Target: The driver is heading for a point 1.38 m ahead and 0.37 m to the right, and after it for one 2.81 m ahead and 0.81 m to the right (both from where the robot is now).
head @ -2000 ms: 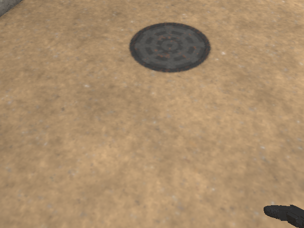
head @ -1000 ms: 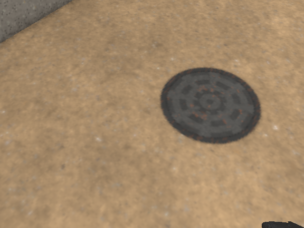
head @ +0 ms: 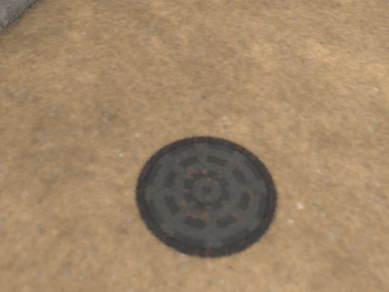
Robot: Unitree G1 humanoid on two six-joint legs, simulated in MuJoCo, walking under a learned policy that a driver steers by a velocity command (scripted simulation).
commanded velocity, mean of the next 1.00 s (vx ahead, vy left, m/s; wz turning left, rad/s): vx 0.08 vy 0.00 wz -0.50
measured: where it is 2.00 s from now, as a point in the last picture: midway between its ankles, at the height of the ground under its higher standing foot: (303, 275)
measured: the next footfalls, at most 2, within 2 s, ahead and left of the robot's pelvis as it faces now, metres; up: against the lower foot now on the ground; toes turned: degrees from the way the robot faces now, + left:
right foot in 0.34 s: +0.01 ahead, -0.14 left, +0.00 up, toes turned -15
left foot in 0.78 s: +0.11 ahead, +0.06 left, +0.00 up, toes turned -31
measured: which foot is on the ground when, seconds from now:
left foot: down 0.00-0.34, up 0.36-0.76, down 0.78-1.00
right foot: up 0.00-0.32, down 0.34-0.80, up 0.82-1.00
